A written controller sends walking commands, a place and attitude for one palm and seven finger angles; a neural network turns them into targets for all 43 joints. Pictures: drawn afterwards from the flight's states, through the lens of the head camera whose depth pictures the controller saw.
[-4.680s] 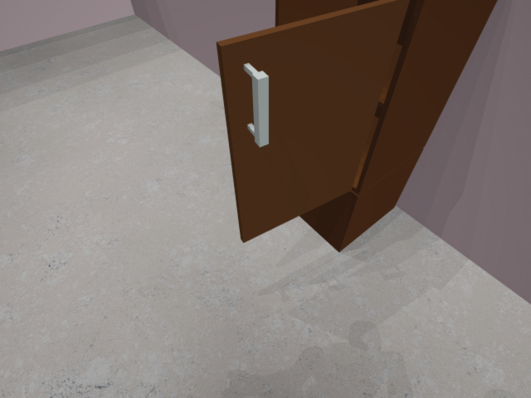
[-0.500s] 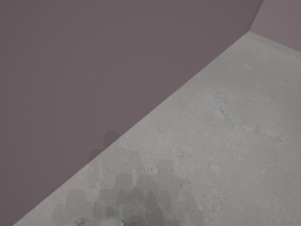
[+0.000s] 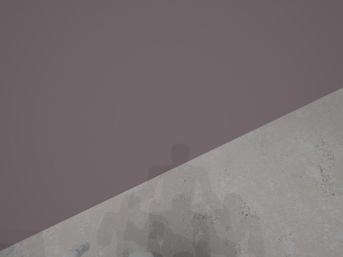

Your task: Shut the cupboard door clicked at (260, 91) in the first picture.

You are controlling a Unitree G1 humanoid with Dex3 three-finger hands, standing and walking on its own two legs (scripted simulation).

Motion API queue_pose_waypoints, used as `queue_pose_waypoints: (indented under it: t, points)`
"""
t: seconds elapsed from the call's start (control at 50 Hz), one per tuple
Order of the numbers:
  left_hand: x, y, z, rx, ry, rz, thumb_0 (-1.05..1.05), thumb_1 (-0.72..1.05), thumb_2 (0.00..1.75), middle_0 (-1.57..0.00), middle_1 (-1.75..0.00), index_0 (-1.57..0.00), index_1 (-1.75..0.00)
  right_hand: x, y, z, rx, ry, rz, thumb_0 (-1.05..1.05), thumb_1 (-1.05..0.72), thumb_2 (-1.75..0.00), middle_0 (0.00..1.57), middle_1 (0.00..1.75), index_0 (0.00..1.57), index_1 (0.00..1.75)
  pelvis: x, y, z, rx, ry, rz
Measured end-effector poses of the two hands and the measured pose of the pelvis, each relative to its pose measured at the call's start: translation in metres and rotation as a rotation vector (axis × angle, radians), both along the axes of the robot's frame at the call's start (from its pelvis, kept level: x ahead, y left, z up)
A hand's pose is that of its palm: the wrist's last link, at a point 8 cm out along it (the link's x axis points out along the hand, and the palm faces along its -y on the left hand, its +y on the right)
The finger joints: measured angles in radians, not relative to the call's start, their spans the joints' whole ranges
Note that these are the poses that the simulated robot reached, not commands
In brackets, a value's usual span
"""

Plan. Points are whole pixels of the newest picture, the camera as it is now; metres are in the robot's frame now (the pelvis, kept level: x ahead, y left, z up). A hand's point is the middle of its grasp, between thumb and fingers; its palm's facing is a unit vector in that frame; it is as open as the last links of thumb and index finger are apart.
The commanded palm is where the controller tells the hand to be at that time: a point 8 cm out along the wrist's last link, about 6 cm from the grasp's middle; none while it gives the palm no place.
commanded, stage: turn to face it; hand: left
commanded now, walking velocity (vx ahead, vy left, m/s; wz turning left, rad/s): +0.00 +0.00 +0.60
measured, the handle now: out of the picture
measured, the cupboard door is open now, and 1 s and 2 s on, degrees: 81 81 81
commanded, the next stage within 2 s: none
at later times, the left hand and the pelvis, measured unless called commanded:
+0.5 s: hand out of the picture +0.06 +0.21 -0.16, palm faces +0.34 -0.90 -0.27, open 7.4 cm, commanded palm none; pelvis +0.05 -0.02 +0.00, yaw +19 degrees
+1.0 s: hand out of the picture +0.01 +0.19 -0.18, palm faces +0.61 -0.76 -0.22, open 7.4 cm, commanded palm none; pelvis +0.08 -0.02 +0.00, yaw +38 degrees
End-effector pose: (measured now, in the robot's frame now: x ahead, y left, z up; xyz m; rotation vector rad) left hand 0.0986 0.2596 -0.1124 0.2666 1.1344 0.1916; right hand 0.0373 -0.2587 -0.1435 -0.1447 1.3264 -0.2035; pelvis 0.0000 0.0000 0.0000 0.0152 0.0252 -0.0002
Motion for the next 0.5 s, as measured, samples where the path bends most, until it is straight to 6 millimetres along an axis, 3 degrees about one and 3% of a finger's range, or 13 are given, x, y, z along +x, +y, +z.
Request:
queue_pose_waypoints:
  t: [0.08,0.14,0.22,0.3,0.38,0.5]
  points:
    - [-0.025,-0.011,0.003,-0.009,0.06,0.066,0.0,0.91,0.9,-0.19,-0.3,-0.2,-0.3,0.042,-0.019,0.012,-0.018,-0.029,0.06,0.01,-0.91,-0.9,0.2,0.3,0.2,0.3,0.011,-0.009,0.009,0.02,0.002,0.053]
    - [-0.043,-0.02,0.0,-0.035,0.102,0.109,0.0,0.91,0.9,-0.2,-0.3,-0.2,-0.3,0.077,-0.021,0.023,-0.027,-0.064,0.121,0.01,-0.92,-0.9,0.19,0.3,0.2,0.3,0.018,-0.014,0.013,0.038,0.005,0.09]
    - [-0.069,-0.024,-0.012,-0.077,0.149,0.177,0.0,0.9,0.9,-0.2,-0.3,-0.21,-0.3,0.127,-0.007,0.029,-0.036,-0.117,0.226,0.01,-0.92,-0.9,0.19,0.3,0.2,0.3,0.025,-0.012,0.01,0.038,0.004,0.143]
    - [-0.092,-0.015,-0.034,-0.106,0.19,0.254,0.0,0.9,0.9,-0.2,-0.3,-0.21,-0.3,0.169,0.014,0.024,-0.052,-0.199,0.318,0.01,-0.91,-0.9,0.19,0.3,0.2,0.3,0.032,-0.003,-0.007,0.01,0.002,0.202]
    - [-0.09,-0.007,-0.033,-0.088,0.183,0.318,0.01,0.9,0.9,-0.2,-0.3,-0.21,-0.3,0.18,0.028,0.028,-0.045,-0.199,0.382,0.0,-0.91,-0.9,0.2,0.3,0.2,0.3,0.037,-0.008,-0.004,0.005,-0.008,0.251]
    - [-0.061,-0.007,-0.011,-0.052,0.063,0.368,0.01,0.91,0.9,-0.2,-0.3,-0.2,-0.3,0.183,0.029,0.021,-0.011,-0.128,0.44,0.0,-0.91,-0.9,0.2,0.3,0.2,0.3,0.048,-0.023,0.004,-0.018,-0.012,0.334]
